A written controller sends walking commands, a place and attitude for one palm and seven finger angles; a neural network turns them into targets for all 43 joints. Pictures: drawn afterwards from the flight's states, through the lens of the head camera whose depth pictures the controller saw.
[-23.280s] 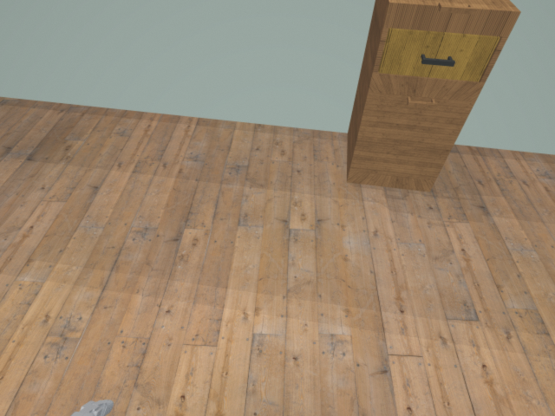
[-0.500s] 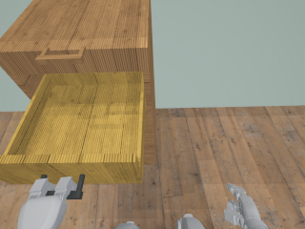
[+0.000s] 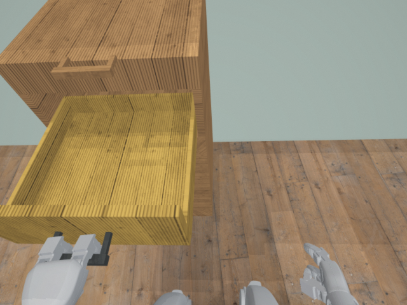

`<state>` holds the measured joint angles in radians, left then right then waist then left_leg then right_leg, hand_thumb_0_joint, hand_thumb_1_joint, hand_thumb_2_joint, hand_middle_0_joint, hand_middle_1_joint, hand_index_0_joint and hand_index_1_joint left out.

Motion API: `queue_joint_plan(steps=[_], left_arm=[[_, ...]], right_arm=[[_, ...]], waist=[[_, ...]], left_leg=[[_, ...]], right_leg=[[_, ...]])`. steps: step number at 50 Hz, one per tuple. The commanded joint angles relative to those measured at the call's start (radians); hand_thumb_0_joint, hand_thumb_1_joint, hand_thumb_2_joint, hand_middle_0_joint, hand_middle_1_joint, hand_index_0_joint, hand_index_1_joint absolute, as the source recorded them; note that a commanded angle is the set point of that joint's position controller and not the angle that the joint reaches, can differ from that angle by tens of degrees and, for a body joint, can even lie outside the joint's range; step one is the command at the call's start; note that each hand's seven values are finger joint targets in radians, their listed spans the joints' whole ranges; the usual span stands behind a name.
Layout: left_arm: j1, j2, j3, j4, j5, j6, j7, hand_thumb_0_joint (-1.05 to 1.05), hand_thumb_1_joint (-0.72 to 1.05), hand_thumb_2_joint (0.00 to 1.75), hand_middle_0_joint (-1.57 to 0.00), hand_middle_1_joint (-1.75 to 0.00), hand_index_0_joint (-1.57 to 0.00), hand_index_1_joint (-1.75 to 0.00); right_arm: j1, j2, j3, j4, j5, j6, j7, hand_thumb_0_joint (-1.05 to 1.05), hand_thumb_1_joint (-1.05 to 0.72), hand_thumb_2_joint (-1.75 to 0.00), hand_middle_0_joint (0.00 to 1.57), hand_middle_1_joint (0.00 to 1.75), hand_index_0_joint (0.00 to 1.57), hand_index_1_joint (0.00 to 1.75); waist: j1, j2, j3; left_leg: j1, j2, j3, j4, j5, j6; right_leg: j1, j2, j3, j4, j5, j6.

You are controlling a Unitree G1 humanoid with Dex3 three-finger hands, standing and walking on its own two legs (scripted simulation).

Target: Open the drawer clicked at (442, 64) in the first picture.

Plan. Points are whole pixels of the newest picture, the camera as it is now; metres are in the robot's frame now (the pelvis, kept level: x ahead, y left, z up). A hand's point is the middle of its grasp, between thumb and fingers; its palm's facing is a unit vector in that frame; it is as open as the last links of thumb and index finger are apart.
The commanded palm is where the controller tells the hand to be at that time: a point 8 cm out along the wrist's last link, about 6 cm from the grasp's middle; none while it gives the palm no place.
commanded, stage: open the thumb to release the handle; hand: left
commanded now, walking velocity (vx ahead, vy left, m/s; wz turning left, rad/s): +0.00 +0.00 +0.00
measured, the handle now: (79, 248) +0.21 +0.25 +0.01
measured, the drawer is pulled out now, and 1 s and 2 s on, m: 0.30 0.30 0.30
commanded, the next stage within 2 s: lift the hand off the handle in 0.46 s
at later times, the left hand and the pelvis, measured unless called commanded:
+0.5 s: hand (76, 283) +0.16 +0.25 -0.01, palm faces -0.04 -0.04 -1.00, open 12.6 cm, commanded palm +0.14 +0.26 +0.03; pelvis -0.01 -0.01 +0.01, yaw +1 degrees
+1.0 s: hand (78, 280) +0.17 +0.25 -0.01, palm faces -0.05 -0.06 -1.00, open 13.7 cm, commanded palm +0.15 +0.25 +0.05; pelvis +0.00 -0.01 +0.01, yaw +1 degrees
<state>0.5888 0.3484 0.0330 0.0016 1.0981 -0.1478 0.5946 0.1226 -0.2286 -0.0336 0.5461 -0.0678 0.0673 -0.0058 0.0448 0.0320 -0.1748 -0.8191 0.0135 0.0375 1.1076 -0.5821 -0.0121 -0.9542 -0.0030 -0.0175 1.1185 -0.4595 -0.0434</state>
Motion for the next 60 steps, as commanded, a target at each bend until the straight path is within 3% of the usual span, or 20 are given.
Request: queue_joint_plan(steps=[1, 4, 9, 11, 14, 16, 18, 21, 22, 27, 28, 31, 34, 37, 42, 47, 49, 52, 59, 60], left_arm=[[-0.002, 0.178, 0.175, -0.121, -0.028, 0.03, 0.061, 0.0, 0.69, 0.81, -0.38, -1.33, -0.38, -1.33], [0.006, 0.165, 0.148, -0.137, -0.029, 0.047, 0.057, 0.0, 0.48, 0.72, -0.37, -1.3, -0.37, -1.3], [-0.025, 0.181, 0.152, -0.098, -0.039, 0.076, 0.043, 0.0, 0.13, 0.57, -0.35, -1.27, -0.35, -1.27], [-0.015, 0.2, 0.171, -0.095, -0.045, 0.079, 0.038, 0.0, -0.01, 0.51, -0.33, -1.25, -0.33, -1.25], [-0.034, 0.192, 0.154, -0.091, -0.043, 0.076, 0.03, 0.0, -0.22, 0.42, -0.32, -1.23, -0.32, -1.23], [-0.05, 0.198, 0.165, -0.082, -0.052, 0.071, 0.028, 0.0, -0.36, 0.36, -0.31, -1.22, -0.31, -1.22], [-0.042, 0.189, 0.153, -0.071, -0.044, 0.065, 0.027, 0.0, -0.5, 0.3, -0.3, -1.2, -0.3, -1.2], [-0.092, 0.193, 0.153, -0.074, -0.042, 0.054, 0.03, 0.0, -0.5, 0.3, -0.3, -1.2, -0.3, -1.2], [-0.069, 0.193, 0.158, -0.07, -0.04, 0.051, 0.034, 0.0, -0.5, 0.3, -0.3, -1.2, -0.3, -1.2], [-0.105, 0.194, 0.157, -0.059, -0.042, 0.051, 0.038, 0.0, -0.5, 0.3, -0.3, -1.2, -0.3, -1.2], [-0.027, 0.145, 0.111, -0.081, -0.046, 0.056, 0.033, 0.0, -0.5, 0.3, -0.3, -1.2, -0.3, -1.2], [-0.068, 0.175, 0.127, -0.098, -0.043, 0.069, 0.035, 0.0, -0.5, 0.3, -0.3, -1.2, -0.3, -1.2], [-0.126, 0.16, 0.097, -0.087, -0.029, 0.071, 0.029, 0.0, -0.5, 0.3, -0.3, -1.2, -0.3, -1.2], [-0.12, 0.178, 0.117, -0.074, -0.026, 0.072, 0.027, 0.0, -0.5, 0.3, -0.3, -1.2, -0.3, -1.2], [-0.142, 0.162, 0.091, -0.085, -0.029, 0.073, 0.02, 0.0, -0.5, 0.3, -0.3, -1.2, -0.3, -1.2], [-0.177, 0.188, 0.106, -0.127, -0.038, 0.074, 0.019, 0.0, -0.5, 0.3, -0.3, -1.2, -0.3, -1.2], [-0.152, 0.205, 0.126, -0.135, -0.039, 0.074, 0.017, 0.0, -0.5, 0.3, -0.3, -1.2, -0.3, -1.2], [-0.149, 0.208, 0.126, -0.18, -0.046, 0.071, 0.017, 0.0, -0.5, 0.3, -0.3, -1.2, -0.3, -1.2], [-0.063, 0.184, 0.118, -0.206, -0.062, 0.055, 0.013, 0.0, -0.5, 0.3, -0.3, -1.2, -0.3, -1.2], [-0.044, 0.193, 0.129, -0.214, -0.064, 0.057, 0.015, 0.0, -0.5, 0.3, -0.3, -1.2, -0.3, -1.2]], right_arm=[[-0.074, -0.11, -0.038, -0.142, -0.006, -0.061, -0.015, 0.0, -0.9, -0.9, 0.2, 0.3, 0.2, 0.3], [-0.069, -0.11, -0.041, -0.149, -0.001, -0.061, -0.016, 0.0, -0.9, -0.9, 0.2, 0.3, 0.2, 0.3], [-0.079, -0.109, -0.033, -0.139, 0.01, -0.056, -0.03, 0.0, -0.9, -0.9, 0.2, 0.3, 0.2, 0.3], [-0.089, -0.11, -0.029, -0.141, 0.014, -0.051, -0.033, 0.0, -0.9, -0.9, 0.2, 0.3, 0.2, 0.3], [-0.086, -0.107, -0.029, -0.136, 0.018, -0.057, -0.035, 0.0, -0.9, -0.9, 0.2, 0.3, 0.2, 0.3], [-0.087, -0.109, -0.029, -0.132, 0.017, -0.06, -0.038, 0.0, -0.9, -0.9, 0.2, 0.3, 0.2, 0.3], [-0.085, -0.107, -0.029, -0.133, 0.017, -0.062, -0.038, 0.0, -0.9, -0.9, 0.2, 0.3, 0.2, 0.3], [-0.082, -0.112, -0.031, -0.129, 0.014, -0.071, -0.037, 0.0, -0.9, -0.9, 0.2, 0.3, 0.2, 0.3], [-0.076, -0.112, -0.032, -0.128, 0.012, -0.073, -0.035, 0.0, -0.9, -0.9, 0.2, 0.3, 0.2, 0.3], [-0.074, -0.113, -0.034, -0.123, 0.012, -0.081, -0.038, 0.0, -0.9, -0.9, 0.2, 0.3, 0.2, 0.3], [-0.07, -0.107, -0.037, -0.141, 0.011, -0.085, -0.033, 0.0, -0.9, -0.9, 0.2, 0.3, 0.2, 0.3], [-0.075, -0.113, -0.034, -0.137, 0.013, -0.081, -0.032, 0.0, -0.9, -0.9, 0.2, 0.3, 0.2, 0.3], [-0.068, -0.115, -0.031, -0.131, 0.012, -0.085, -0.033, 0.0, -0.9, -0.9, 0.2, 0.3, 0.2, 0.3], [-0.061, -0.115, -0.03, -0.13, 0.01, -0.086, -0.035, 0.0, -0.9, -0.9, 0.2, 0.3, 0.2, 0.3], [-0.056, -0.116, -0.028, -0.135, 0.009, -0.091, -0.033, 0.0, -0.9, -0.9, 0.2, 0.3, 0.2, 0.3], [-0.052, -0.118, -0.027, -0.14, 0.012, -0.091, -0.036, 0.0, -0.9, -0.9, 0.2, 0.3, 0.2, 0.3], [-0.055, -0.117, -0.026, -0.143, 0.013, -0.091, -0.038, 0.0, -0.9, -0.9, 0.2, 0.3, 0.2, 0.3], [-0.048, -0.115, -0.024, -0.146, 0.013, -0.09, -0.036, 0.0, -0.9, -0.9, 0.2, 0.3, 0.2, 0.3], [-0.055, -0.116, -0.029, -0.155, 0.01, -0.091, -0.019, 0.0, -0.9, -0.9, 0.2, 0.3, 0.2, 0.3], [-0.057, -0.116, -0.029, -0.161, 0.011, -0.09, -0.017, 0.0, -0.9, -0.9, 0.2, 0.3, 0.2, 0.3]], waist=[[0.01, -0.037, -0.195], [0.011, -0.037, -0.212], [0.011, -0.072, -0.172], [0.02, -0.067, -0.17], [0.017, -0.038, -0.151], [0.011, -0.064, -0.146], [0.012, -0.044, -0.136], [0.001, -0.033, -0.145], [0.011, -0.019, -0.163], [0.001, -0.061, -0.179], [0.009, -0.051, -0.18], [-0.003, -0.051, -0.187], [-0.015, -0.056, -0.163], [-0.008, -0.059, -0.175], [-0.013, -0.027, -0.188], [-0.021, -0.05, -0.193], [-0.011, -0.026, -0.179], [-0.011, 0.005, -0.209], [-0.01, -0.012, -0.157], [-0.001, -0.004, -0.157]], left_leg=[[0.048, -0.049, -0.018, -0.126, 0.246, 0.036], [0.06, -0.054, -0.008, -0.133, 0.241, 0.035], [0.02, -0.053, -0.005, -0.151, 0.184, 0.039], [0.01, -0.055, -0.006, -0.16, 0.184, 0.039], [0.017, -0.055, -0.004, -0.165, 0.166, 0.038], [0.01, -0.051, -0.006, -0.166, 0.162, 0.042], [0.009, -0.054, -0.005, -0.162, 0.156, 0.04], [0.022, -0.048, -0.009, -0.165, 0.148, 0.041], [0.03, -0.049, -0.007, -0.166, 0.154, 0.039], [0.007, -0.049, -0.007, -0.154, 0.154, 0.04], [0.027, -0.052, -0.006, -0.165, 0.165, 0.04], [0.041, -0.049, -0.008, -0.171, 0.182, 0.041], [0.041, -0.045, -0.009, -0.169, 0.162, 0.042], [0.051, -0.045, -0.009, -0.171, 0.179, 0.043], [0.073, -0.044, -0.009, -0.178, 0.191, 0.042], [0.094, -0.043, -0.009, -0.189, 0.194, 0.045], [0.105, -0.044, -0.008, -0.198, 0.196, 0.043], [0.147, -0.044, -0.007, -0.213, 0.227, 0.043], [0.178, -0.037, -0.012, -0.237, 0.263, 0.04], [0.175, -0.038, -0.012, -0.244, 0.256, 0.039]], right_leg=[[0.235, 0.008, 0.032, -0.187, 0.233, -0.009], [0.256, 0.005, 0.039, -0.202, 0.235, -0.007], [0.291, 0.0, 0.051, -0.242, 0.172, 0.002], [0.315, -0.001, 0.063, -0.249, 0.172, -0.001], [0.299, -0.002, 0.062, -0.26, 0.131, 0.0], [0.306, -0.006, 0.071, -0.273, 0.132, 0.001], [0.291, -0.003, 0.073, -0.271, 0.115, 0.0], [0.264, -0.005, 0.06, -0.27, 0.089, 0.0], [0.267, -0.004, 0.056, -0.261, 0.095, -0.001], [0.282, -0.009, 0.065, -0.261, 0.113, 0.006], [0.301, -0.006, 0.062, -0.269, 0.132, 0.002], [0.297, -0.004, 0.052, -0.265, 0.152, 0.002], [0.266, -0.006, 0.045, -0.271, 0.119, 0.005], [0.277, -0.005, 0.047, -0.266, 0.146, 0.003], [0.278, -0.007, 0.035, -0.265, 0.154, 0.003], [0.296, -0.008, 0.04, -0.286, 0.16, 0.006], [0.306, -0.006, 0.045, -0.297, 0.16, 0.003], [0.323, -0.006, 0.037, -0.296, 0.189, 0.0], [0.332, -0.001, 0.028, -0.314, 0.238, -0.003], [0.344, -0.003, 0.027, -0.318, 0.226, -0.004]])
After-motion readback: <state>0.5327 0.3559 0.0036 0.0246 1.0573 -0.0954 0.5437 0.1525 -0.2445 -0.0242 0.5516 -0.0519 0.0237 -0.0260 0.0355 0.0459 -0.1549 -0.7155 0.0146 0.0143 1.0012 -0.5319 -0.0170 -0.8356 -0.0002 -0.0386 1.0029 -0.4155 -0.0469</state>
